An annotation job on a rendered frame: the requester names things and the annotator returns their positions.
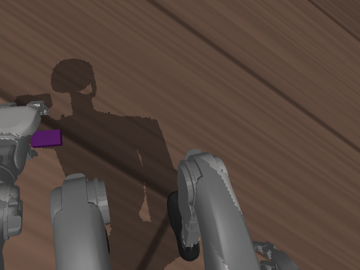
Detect right robot foot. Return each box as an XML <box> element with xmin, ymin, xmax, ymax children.
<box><xmin>167</xmin><ymin>191</ymin><xmax>200</xmax><ymax>262</ymax></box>

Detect small box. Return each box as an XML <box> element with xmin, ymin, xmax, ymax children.
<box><xmin>31</xmin><ymin>129</ymin><xmax>62</xmax><ymax>148</ymax></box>

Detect right robot hand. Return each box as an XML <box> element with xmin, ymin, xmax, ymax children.
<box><xmin>253</xmin><ymin>241</ymin><xmax>300</xmax><ymax>270</ymax></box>

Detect left robot arm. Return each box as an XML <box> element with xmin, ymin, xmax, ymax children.
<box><xmin>0</xmin><ymin>135</ymin><xmax>29</xmax><ymax>270</ymax></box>

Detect left robot hand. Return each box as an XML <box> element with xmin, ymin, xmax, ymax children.
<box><xmin>0</xmin><ymin>101</ymin><xmax>49</xmax><ymax>160</ymax></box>

